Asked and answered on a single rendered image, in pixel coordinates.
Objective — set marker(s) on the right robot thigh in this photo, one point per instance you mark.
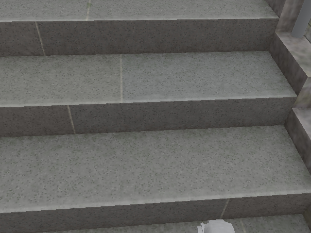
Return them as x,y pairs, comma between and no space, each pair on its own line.
215,226

